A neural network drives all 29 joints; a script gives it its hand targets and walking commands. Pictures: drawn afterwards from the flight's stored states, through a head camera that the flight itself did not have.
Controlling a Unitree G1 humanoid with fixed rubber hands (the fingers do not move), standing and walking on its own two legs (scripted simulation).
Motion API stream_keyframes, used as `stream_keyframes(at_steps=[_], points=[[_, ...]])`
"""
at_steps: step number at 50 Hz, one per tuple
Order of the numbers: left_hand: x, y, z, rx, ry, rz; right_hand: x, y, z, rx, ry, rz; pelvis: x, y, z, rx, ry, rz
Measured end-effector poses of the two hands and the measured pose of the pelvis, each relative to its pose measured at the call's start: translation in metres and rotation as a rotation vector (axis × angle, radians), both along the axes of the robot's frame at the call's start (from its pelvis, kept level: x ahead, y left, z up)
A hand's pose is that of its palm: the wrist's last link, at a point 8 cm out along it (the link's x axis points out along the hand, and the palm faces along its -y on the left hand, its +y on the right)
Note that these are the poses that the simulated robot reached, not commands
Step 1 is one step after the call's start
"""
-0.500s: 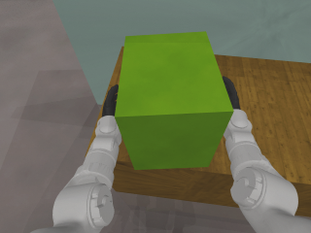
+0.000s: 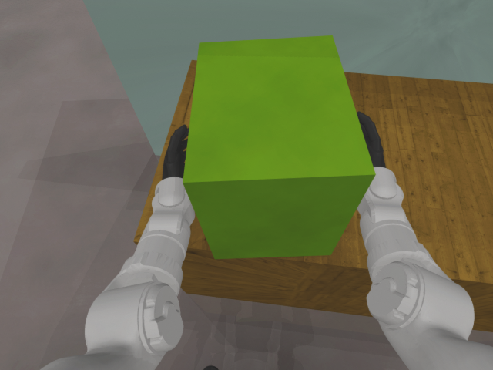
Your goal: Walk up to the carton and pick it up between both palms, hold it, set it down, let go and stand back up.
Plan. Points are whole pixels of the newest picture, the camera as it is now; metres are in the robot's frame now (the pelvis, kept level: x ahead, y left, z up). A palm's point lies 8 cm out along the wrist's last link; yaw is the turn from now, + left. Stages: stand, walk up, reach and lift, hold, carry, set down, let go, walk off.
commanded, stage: set down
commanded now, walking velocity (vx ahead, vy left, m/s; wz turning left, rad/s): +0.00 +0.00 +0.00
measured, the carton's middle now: (269, 155) +0.49 +0.01 +0.00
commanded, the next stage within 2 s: none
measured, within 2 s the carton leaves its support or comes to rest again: rests again in 0.50 s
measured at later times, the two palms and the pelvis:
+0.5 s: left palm (177, 173) +0.43 +0.16 +0.02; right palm (369, 165) +0.46 -0.16 +0.03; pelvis +0.00 +0.00 +0.00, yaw +0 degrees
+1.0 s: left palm (178, 174) +0.43 +0.16 +0.02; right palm (370, 167) +0.46 -0.16 +0.03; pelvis +0.00 +0.00 +0.00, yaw +0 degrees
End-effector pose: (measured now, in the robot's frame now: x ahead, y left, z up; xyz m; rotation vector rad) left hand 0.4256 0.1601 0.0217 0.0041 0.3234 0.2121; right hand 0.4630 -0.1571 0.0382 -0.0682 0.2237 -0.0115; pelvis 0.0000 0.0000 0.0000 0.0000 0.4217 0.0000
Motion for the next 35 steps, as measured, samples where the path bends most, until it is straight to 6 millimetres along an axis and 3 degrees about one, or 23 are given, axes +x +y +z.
stream_keyframes(at_steps=[35], points=[[0.0008, -0.0035, -0.002, -0.008, -0.008, -0.002, -0.0046, -0.0049, -0.0098, -0.011, -0.002, -0.003, 0.0026, 0.0015, 0.0014, 0.002, -0.004, -0.002]])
